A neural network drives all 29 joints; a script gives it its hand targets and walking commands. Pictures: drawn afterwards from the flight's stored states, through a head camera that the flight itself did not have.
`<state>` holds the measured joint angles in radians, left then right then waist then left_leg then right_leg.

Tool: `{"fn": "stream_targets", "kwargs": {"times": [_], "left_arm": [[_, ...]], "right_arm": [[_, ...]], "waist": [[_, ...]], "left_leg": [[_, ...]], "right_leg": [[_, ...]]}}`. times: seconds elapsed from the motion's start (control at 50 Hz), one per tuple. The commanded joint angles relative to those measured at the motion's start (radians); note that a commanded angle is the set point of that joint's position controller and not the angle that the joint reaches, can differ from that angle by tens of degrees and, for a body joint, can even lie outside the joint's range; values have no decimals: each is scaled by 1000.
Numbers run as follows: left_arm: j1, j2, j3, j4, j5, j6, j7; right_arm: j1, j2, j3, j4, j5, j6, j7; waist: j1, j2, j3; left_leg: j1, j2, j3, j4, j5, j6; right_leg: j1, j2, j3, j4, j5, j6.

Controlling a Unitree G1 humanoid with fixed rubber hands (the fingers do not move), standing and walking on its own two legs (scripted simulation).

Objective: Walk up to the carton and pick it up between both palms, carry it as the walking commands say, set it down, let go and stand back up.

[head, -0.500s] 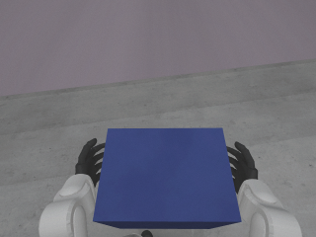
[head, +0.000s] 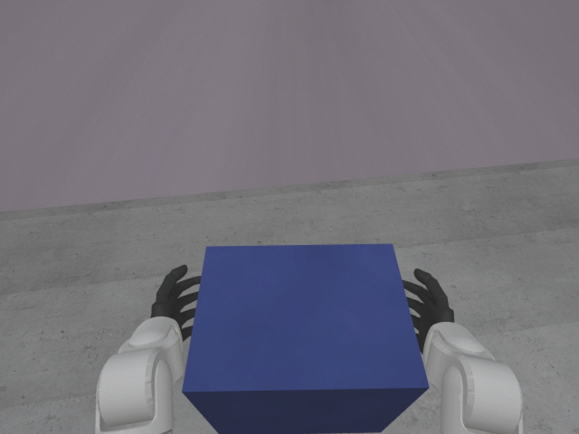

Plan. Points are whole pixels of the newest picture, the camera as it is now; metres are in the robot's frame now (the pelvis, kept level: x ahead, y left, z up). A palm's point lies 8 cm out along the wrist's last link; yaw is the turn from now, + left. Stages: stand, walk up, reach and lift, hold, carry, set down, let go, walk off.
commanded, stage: carry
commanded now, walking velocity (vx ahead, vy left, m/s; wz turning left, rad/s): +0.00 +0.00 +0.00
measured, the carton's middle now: (300, 346) +0.24 +0.00 +0.02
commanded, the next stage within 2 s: none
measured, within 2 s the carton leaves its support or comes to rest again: neither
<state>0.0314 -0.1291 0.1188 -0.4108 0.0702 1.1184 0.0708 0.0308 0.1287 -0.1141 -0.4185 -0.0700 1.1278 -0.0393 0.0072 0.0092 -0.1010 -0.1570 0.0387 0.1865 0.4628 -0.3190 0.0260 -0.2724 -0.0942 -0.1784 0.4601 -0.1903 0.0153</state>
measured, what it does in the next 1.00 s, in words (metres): stands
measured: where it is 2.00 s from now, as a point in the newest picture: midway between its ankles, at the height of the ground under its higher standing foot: outside the picture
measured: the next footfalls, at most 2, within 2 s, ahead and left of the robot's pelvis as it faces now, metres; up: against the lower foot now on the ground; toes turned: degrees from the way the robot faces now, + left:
none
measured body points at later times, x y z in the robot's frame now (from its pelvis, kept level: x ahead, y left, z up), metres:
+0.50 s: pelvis +0.02 -0.02 -0.01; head +0.02 -0.02 +0.44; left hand +0.29 +0.16 +0.02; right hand +0.30 -0.17 +0.02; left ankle -0.04 +0.09 -0.74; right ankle +0.03 -0.13 -0.74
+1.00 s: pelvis -0.01 -0.01 +0.00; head -0.03 -0.01 +0.45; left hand +0.26 +0.16 +0.03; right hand +0.26 -0.17 +0.03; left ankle -0.04 +0.09 -0.74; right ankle +0.03 -0.13 -0.74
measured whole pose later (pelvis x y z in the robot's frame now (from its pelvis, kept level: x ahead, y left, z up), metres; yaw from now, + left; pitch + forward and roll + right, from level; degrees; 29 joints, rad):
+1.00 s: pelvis -0.01 -0.01 +0.00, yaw +1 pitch +2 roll -1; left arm -0.07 -0.11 0.16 -0.02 0.12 0.76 0.02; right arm -0.05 0.12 -0.14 -0.05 -0.14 0.76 -0.02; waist 0.00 0.02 -0.10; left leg -0.23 0.06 0.16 0.52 -0.32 0.01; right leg -0.32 -0.08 -0.20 0.47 -0.18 0.00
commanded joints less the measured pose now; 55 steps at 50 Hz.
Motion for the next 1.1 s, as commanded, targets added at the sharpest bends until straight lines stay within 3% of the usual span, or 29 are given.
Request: {"fn": "stream_targets", "kwargs": {"times": [0.0,0.04,0.1,0.18,0.24,0.32,0.38,0.46,0.62,0.68,0.84,1.08], "left_arm": [[-409,-586,-537,116,-182,-92,-109],[-446,-580,-497,167,-172,-183,-113],[-440,-605,-522,124,-194,-253,-107],[-385,-539,-492,175,-154,-300,-104],[-396,-516,-482,183,-142,-344,-107],[-385,-497,-477,191,-127,-383,-109],[-376,-484,-471,207,-115,-400,-112],[-391,-489,-472,217,-108,-422,-120],[-420,-522,-484,214,-111,-400,-127],[-428,-533,-484,221,-109,-381,-127],[-457,-546,-464,272,-101,-366,-134],[-472,-563,-471,286,-106,-389,-146]], "right_arm": [[-417,555,496,139,123,-92,75],[-454,569,461,192,113,-186,81],[-449,615,496,142,141,-260,74],[-387,552,476,191,110,-307,69],[-396,534,471,198,103,-352,72],[-391,518,471,197,92,-392,71],[-384,506,469,208,80,-411,72],[-395,509,476,213,73,-431,78],[-407,536,496,209,79,-411,88],[-413,543,497,215,80,-392,91],[-449,552,477,261,78,-377,100],[-463,563,473,276,77,-399,111]], "waist": [[-4,-38,-103],[-2,-32,-163],[0,-34,-256],[-4,-41,-289],[-5,-23,-269],[-7,16,-268],[-8,25,-262],[-10,6,-245],[-11,15,-176],[-10,13,-147],[-6,10,-134],[-6,9,-177]], "left_leg": [[0,128,-82,-15,357,-30],[22,128,-83,22,440,-35],[47,119,-83,82,567,-36],[43,102,-80,116,546,-35],[40,101,-83,96,546,-37],[66,127,-97,87,657,-26],[50,136,-99,96,656,-21],[8,132,-101,84,514,-23],[-56,146,-124,-8,217,-10],[-84,146,-127,-39,135,-11],[-105,143,-127,-63,104,-17],[-75,141,-123,-36,208,-13]], "right_leg": [[91,-109,77,-35,378,-19],[125,-103,74,1,483,-24],[172,-98,66,64,678,-29],[192,-93,56,103,774,-36],[164,-82,43,110,714,-34],[125,-63,30,121,566,-26],[126,-67,35,110,536,-29],[133,-84,52,79,522,-39],[77,-86,71,-12,156,-37],[66,-89,80,-40,88,-35],[71,-90,86,-60,75,-28],[89,-90,82,-28,166,-28]]}}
